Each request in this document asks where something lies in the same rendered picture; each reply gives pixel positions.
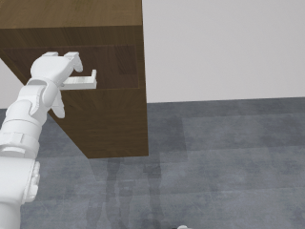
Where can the left robot upper arm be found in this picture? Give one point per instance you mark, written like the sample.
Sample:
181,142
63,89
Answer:
19,179

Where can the cabinet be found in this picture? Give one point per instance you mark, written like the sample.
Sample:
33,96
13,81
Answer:
102,123

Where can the left robot hand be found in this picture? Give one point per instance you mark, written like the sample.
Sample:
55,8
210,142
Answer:
56,69

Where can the drawer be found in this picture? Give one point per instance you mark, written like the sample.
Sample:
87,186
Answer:
116,64

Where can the left robot forearm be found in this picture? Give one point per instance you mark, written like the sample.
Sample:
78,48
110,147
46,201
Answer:
22,126

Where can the handle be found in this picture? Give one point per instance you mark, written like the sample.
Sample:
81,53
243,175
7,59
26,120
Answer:
80,82

